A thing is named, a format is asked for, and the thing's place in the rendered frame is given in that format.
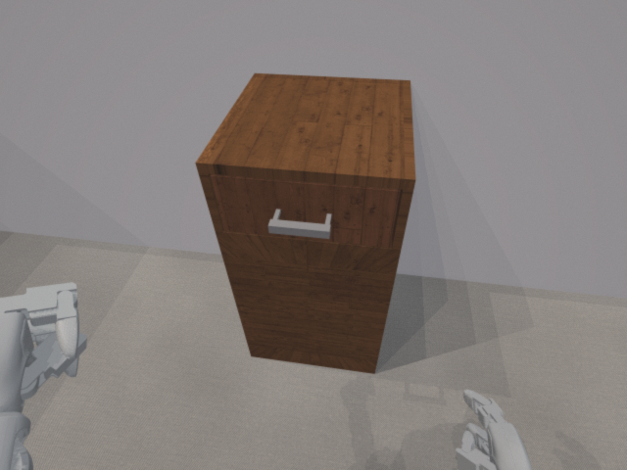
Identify cabinet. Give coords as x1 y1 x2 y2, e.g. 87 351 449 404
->
195 73 415 374

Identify left robot forearm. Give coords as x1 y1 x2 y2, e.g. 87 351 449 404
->
0 412 33 470

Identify drawer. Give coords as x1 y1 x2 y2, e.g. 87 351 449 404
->
211 174 400 248

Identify robot right hand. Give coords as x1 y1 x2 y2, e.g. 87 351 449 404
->
456 390 532 470

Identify robot left hand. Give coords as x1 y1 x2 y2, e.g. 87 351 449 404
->
0 282 87 413

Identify handle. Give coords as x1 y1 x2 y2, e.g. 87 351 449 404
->
268 209 332 239

